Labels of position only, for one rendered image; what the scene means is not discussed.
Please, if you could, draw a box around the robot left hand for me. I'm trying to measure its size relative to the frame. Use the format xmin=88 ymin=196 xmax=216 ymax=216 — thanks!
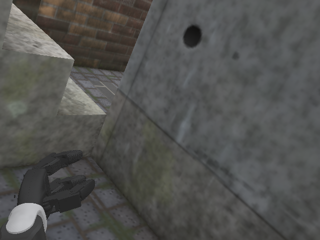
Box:
xmin=14 ymin=150 xmax=95 ymax=220

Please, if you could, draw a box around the left robot forearm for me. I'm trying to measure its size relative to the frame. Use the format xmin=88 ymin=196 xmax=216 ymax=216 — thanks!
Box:
xmin=0 ymin=203 xmax=47 ymax=240

